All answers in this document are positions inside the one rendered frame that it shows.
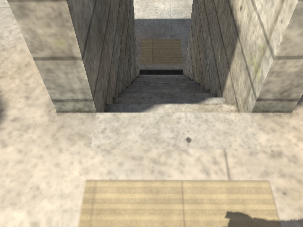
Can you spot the stairs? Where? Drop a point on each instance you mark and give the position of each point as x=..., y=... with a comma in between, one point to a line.
x=168, y=94

